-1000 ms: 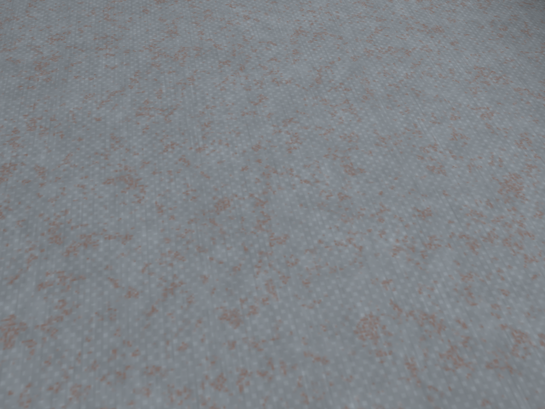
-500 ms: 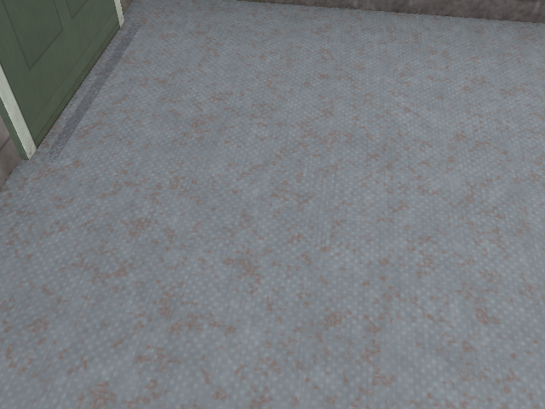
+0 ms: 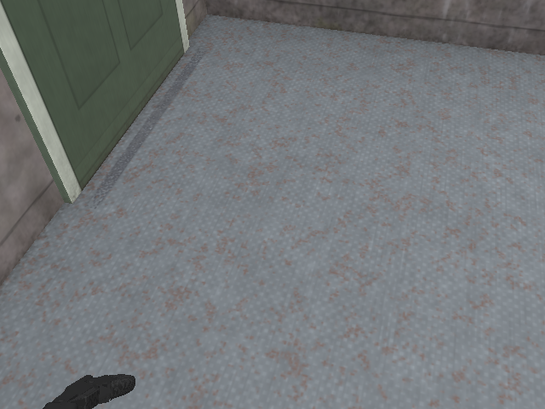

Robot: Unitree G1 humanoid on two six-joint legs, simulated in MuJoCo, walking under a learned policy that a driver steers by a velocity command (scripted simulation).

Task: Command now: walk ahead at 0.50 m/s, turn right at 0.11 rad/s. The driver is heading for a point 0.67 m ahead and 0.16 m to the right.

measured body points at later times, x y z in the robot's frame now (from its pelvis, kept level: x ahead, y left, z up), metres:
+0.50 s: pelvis +0.26 -0.02 +0.01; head +0.28 -0.02 +0.46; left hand +0.34 +0.25 -0.11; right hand +0.45 -0.28 -0.04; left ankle +0.35 +0.08 -0.72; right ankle +0.13 -0.10 -0.69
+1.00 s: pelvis +0.47 -0.16 +0.00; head +0.51 -0.20 +0.45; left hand +0.79 -0.08 -0.08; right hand +0.35 -0.43 -0.13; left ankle +0.38 +0.07 -0.64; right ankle +0.51 -0.28 -0.72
